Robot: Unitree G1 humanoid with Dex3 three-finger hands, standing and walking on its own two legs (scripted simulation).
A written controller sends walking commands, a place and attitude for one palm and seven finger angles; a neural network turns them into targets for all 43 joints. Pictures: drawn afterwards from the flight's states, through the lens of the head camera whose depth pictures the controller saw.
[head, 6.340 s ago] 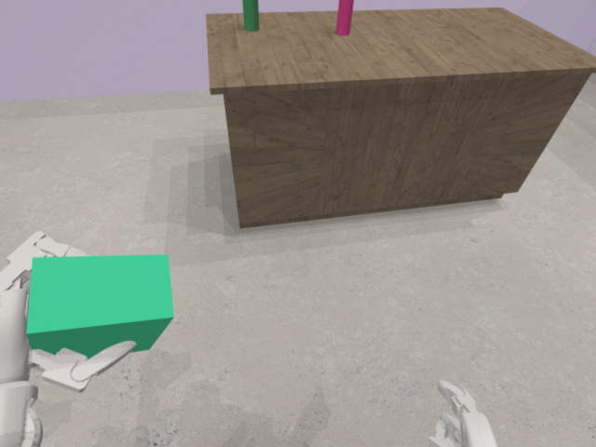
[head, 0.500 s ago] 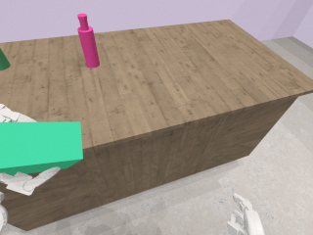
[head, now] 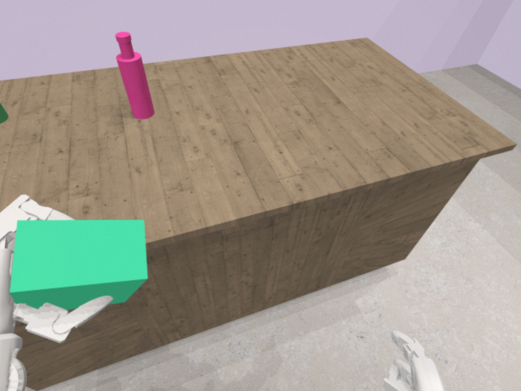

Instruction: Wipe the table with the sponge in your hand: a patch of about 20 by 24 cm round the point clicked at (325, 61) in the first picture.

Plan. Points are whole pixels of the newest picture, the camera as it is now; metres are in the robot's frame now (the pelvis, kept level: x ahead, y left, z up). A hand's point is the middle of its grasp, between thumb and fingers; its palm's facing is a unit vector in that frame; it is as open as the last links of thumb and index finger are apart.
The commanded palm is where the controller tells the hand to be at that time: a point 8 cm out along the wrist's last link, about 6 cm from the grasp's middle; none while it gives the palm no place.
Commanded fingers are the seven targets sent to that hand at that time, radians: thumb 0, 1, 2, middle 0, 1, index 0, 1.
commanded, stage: come to a stop and stand still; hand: left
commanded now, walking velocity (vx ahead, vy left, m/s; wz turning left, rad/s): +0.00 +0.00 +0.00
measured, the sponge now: (98, 267) +0.22 +0.21 +0.14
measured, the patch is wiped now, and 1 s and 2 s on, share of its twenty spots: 0.00 0.00 0.00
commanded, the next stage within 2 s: look again from close up in 0.34 s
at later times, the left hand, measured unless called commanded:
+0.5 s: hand (20, 255) +0.21 +0.27 +0.19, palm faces +0.42 -0.74 -0.53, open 10.8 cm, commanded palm +0.12 +0.28 +0.18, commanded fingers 0.00 0.10 1.30 -1.20 -1.60 -1.20 -1.60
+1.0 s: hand (9, 233) +0.24 +0.30 +0.18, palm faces +0.42 -0.85 -0.32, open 10.8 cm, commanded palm +0.18 +0.33 +0.18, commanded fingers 0.00 0.10 1.30 -1.20 -1.60 -1.20 -1.60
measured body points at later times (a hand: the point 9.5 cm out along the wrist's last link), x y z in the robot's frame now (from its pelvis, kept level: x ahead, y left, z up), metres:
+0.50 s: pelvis -0.03 +0.00 +0.00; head -0.01 +0.01 +0.45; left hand +0.18 +0.30 +0.21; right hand +0.13 -0.22 -0.09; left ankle +0.02 +0.11 -0.74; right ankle +0.04 -0.08 -0.74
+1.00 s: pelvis +0.02 +0.05 +0.00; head +0.03 +0.08 +0.45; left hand +0.21 +0.34 +0.19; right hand +0.20 -0.16 -0.06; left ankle +0.02 +0.11 -0.74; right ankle +0.04 -0.08 -0.74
